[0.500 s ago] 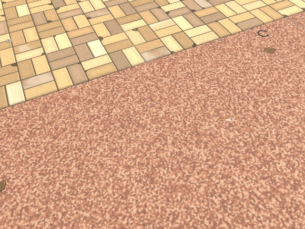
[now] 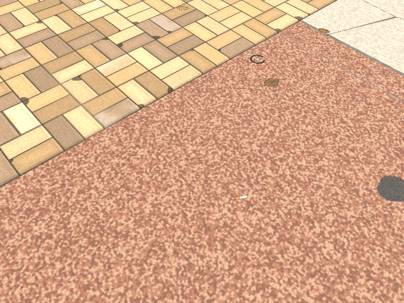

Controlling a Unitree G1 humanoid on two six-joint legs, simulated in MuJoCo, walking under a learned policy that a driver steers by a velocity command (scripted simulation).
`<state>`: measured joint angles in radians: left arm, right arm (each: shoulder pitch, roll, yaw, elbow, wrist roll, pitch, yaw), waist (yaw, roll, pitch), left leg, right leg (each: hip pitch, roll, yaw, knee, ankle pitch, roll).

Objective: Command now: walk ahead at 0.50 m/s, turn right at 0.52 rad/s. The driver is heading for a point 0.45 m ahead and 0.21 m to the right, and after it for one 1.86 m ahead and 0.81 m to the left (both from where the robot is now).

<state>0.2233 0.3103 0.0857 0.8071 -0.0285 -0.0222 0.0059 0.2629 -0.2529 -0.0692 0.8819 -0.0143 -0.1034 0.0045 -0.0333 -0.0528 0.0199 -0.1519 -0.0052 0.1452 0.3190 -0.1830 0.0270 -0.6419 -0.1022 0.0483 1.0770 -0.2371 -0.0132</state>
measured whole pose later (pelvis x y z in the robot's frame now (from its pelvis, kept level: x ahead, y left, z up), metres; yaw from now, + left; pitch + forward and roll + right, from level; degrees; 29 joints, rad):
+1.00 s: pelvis +0.57 -0.10 -0.01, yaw -6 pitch +1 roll +0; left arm 0.22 0.28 0.04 0.74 0.01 -0.11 0.00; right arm 0.25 -0.29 -0.06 0.78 0.01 -0.07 0.03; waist -0.02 -0.01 0.04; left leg -0.30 -0.12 -0.03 0.43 -0.15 0.10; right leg -0.47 -0.03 0.06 1.12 -0.36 0.00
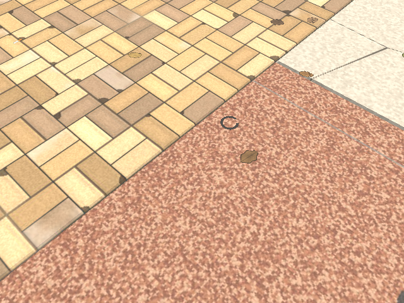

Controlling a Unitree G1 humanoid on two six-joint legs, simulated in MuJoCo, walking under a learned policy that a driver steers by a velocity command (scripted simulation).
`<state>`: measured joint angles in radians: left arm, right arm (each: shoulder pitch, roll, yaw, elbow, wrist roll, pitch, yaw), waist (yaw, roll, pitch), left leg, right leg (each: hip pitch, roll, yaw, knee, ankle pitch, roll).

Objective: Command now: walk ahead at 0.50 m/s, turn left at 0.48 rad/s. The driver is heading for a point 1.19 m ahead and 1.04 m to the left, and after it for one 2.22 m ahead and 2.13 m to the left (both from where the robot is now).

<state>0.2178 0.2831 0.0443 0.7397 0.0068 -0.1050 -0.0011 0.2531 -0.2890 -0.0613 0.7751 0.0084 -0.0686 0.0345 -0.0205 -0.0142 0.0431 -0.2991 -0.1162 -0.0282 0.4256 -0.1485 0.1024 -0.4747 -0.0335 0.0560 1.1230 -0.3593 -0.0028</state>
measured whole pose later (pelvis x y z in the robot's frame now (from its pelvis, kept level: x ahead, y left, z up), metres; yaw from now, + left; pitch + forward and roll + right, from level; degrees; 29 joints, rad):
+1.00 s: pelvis +0.51 +0.12 +0.00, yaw +36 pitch +1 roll +0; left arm 0.18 0.31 0.05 0.73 0.00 -0.11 0.00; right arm 0.26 -0.29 -0.07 0.65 0.01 -0.04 0.03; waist -0.01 -0.02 0.06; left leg -0.31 -0.10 -0.02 0.46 -0.17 0.09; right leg -0.52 -0.09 0.05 1.14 -0.34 0.02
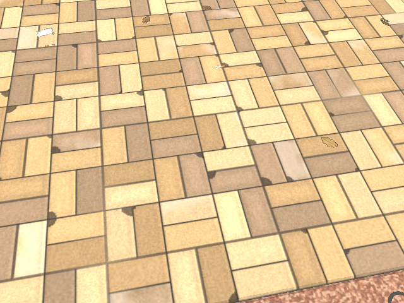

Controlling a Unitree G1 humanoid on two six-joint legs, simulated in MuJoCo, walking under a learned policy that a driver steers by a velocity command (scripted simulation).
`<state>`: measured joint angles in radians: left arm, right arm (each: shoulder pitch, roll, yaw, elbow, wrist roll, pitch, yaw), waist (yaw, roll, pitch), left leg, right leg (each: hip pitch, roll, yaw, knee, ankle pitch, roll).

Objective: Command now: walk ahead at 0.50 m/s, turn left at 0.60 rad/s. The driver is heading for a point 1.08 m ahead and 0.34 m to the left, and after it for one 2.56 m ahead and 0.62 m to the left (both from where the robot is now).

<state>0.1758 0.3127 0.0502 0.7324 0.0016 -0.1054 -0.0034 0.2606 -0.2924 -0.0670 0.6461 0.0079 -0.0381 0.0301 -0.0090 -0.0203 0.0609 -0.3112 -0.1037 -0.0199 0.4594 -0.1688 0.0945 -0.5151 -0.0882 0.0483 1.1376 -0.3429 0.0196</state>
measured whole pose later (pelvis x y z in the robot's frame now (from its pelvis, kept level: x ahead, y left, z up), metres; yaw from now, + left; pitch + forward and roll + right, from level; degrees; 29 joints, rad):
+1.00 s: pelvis +0.51 +0.12 +0.00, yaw +35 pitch +1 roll -1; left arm 0.17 0.32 0.05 0.74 0.00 -0.10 -0.01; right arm 0.27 -0.29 -0.07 0.65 0.01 -0.04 0.03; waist -0.01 -0.03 0.07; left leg -0.30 -0.10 -0.03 0.46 -0.17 0.10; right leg -0.50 -0.09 0.05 1.13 -0.33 0.02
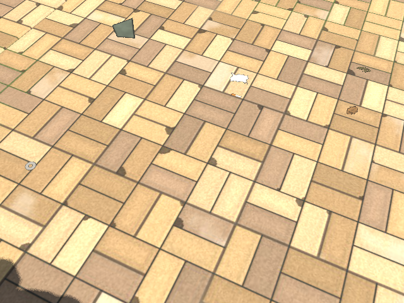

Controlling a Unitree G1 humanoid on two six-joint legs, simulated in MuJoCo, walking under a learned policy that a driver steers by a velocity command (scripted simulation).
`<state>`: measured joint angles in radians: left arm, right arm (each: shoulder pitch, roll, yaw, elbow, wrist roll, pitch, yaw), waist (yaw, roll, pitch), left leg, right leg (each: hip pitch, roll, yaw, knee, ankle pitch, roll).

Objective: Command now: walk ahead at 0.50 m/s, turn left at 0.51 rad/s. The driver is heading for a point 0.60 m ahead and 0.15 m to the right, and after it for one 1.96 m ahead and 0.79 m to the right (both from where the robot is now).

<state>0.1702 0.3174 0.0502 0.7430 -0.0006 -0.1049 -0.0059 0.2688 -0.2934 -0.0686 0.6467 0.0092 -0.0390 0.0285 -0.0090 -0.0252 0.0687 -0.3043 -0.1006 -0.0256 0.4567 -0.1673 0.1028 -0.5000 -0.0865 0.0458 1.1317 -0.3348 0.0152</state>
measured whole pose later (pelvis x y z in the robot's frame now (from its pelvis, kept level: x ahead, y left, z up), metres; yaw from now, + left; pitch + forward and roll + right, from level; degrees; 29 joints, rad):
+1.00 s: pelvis +0.51 -0.01 +0.00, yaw -14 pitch +2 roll +0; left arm 0.27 0.34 0.08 0.69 -0.02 0.05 0.04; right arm 0.09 -0.24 -0.04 0.70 -0.03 -0.03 -0.01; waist 0.02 -0.04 0.06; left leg -0.35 0.01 0.04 0.44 -0.12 0.02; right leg -0.53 -0.02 0.04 1.13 -0.46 0.08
